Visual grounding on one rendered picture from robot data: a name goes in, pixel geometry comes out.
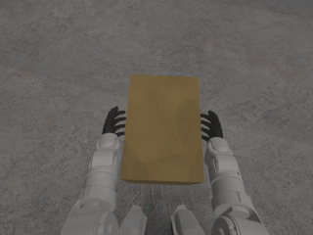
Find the carton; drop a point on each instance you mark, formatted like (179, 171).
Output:
(162, 137)

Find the robot right forearm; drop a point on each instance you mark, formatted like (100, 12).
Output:
(228, 190)

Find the robot right hand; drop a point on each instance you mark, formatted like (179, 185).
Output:
(214, 125)

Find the robot left forearm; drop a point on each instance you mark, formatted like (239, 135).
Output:
(98, 192)

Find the robot right shin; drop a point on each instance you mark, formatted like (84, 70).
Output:
(179, 208)

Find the robot left hand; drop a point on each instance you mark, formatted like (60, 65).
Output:
(111, 120)

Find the left robot upper arm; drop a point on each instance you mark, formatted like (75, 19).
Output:
(101, 222)

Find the robot left thigh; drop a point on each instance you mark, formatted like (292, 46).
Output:
(133, 223)

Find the right robot upper arm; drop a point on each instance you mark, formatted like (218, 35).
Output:
(227, 224)

